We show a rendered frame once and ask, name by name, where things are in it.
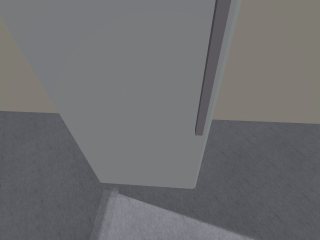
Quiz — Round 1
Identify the fridge door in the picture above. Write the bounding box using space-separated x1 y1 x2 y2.
0 0 238 189

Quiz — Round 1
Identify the handle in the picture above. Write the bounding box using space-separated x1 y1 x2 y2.
195 0 231 136

